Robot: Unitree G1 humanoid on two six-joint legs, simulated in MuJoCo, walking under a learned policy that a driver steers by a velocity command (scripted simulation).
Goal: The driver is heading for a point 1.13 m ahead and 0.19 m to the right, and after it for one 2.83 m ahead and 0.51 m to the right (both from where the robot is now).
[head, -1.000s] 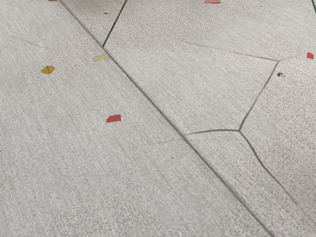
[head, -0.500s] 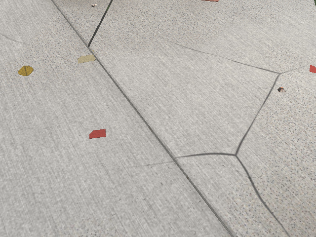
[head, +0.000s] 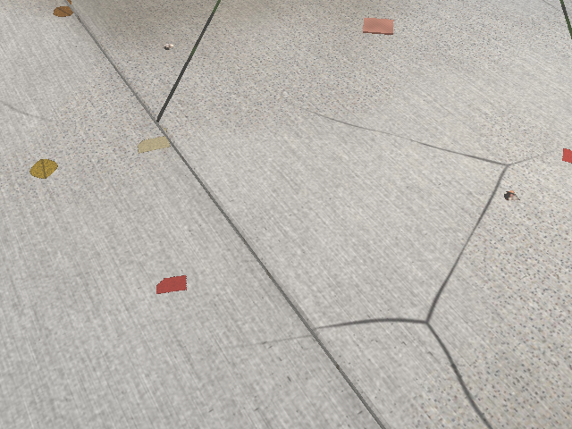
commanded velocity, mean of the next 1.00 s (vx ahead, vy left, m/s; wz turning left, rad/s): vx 0.51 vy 0.00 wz -0.03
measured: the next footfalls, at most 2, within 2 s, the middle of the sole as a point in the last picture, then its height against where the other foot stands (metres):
left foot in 0.60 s outside the picture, level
right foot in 1.06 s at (293, 352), level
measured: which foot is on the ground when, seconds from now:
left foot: down 0.00-0.32, up 0.34-0.58, down 0.60-1.00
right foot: down 0.00-0.62, up 0.64-1.00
